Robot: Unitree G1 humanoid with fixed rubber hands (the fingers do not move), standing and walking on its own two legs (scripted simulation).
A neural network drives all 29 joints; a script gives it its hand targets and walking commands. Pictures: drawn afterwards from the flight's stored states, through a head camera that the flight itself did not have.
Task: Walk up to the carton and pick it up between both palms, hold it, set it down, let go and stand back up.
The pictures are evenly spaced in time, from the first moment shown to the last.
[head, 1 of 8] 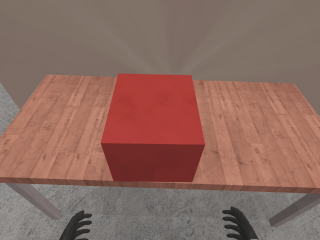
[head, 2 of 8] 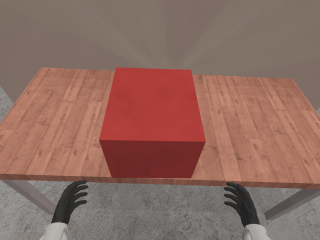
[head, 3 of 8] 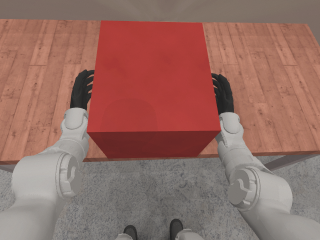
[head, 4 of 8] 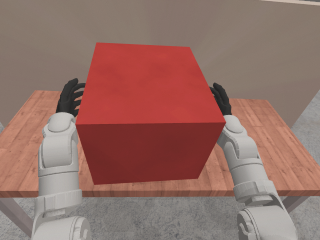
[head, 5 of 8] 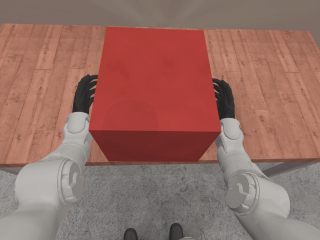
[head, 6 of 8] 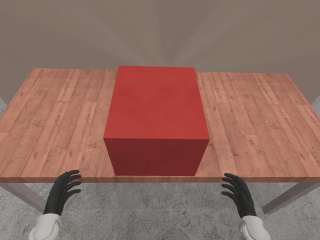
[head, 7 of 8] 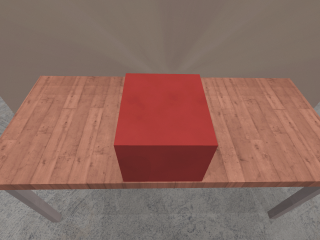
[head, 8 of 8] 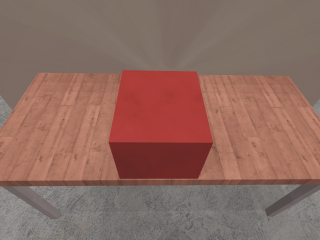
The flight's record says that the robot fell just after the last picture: no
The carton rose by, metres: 0.22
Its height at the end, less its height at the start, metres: +0.00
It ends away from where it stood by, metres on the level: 0.03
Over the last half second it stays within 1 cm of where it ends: yes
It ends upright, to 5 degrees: yes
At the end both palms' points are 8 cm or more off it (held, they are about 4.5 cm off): yes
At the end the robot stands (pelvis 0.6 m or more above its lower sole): yes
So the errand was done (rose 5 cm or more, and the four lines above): yes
